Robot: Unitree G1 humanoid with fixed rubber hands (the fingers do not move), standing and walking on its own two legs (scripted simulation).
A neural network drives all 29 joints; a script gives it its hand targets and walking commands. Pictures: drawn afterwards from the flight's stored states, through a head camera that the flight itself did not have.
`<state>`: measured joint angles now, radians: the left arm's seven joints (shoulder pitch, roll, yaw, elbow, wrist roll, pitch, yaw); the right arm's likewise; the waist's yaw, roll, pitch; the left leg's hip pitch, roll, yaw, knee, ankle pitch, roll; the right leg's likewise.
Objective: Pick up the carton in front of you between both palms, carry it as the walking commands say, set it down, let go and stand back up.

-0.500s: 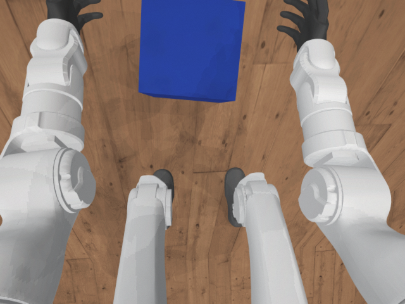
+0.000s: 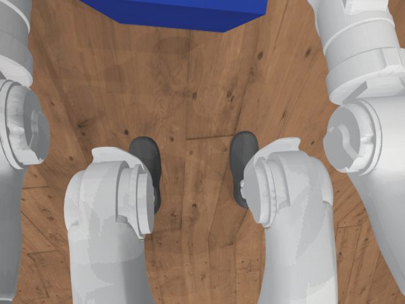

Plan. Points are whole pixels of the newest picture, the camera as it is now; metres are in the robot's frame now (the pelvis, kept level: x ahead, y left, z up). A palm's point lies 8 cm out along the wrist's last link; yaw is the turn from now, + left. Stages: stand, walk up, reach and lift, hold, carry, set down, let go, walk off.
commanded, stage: reach and lift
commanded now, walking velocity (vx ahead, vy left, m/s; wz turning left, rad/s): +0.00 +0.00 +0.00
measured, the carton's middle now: out of the picture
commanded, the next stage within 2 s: none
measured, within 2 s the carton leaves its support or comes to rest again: leaves its support in 0.90 s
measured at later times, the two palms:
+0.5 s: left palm out of the picture +0.58 +0.20 -0.18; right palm out of the picture +0.57 -0.12 -0.18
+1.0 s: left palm out of the picture +0.57 +0.19 -0.15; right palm out of the picture +0.57 -0.11 -0.14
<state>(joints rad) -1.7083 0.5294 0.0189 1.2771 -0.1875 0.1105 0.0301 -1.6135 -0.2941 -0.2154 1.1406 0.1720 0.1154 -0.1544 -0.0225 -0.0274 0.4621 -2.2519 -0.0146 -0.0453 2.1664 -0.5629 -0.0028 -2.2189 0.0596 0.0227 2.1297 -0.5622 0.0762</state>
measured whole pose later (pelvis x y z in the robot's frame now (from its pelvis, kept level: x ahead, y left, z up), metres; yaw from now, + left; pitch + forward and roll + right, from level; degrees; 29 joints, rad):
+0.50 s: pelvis +0.00 +0.00 -0.01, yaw +0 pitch +35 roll -3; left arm -1.70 0.46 -0.01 1.26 -0.20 0.09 0.03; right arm -1.60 -0.26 -0.17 1.12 0.19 0.09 -0.16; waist -0.01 -0.03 0.48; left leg -2.23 -0.02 -0.05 2.21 -0.59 -0.01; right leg -2.20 0.06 0.01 2.18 -0.59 0.07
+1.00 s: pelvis +0.01 +0.00 +0.00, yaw +1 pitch +36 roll -3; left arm -1.47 0.32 0.13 0.86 -0.07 0.32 0.11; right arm -1.40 -0.16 -0.32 0.77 0.09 0.29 -0.21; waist 0.00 -0.05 0.37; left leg -2.22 -0.04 -0.05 2.21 -0.61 -0.01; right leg -2.19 0.09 0.05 2.18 -0.61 0.08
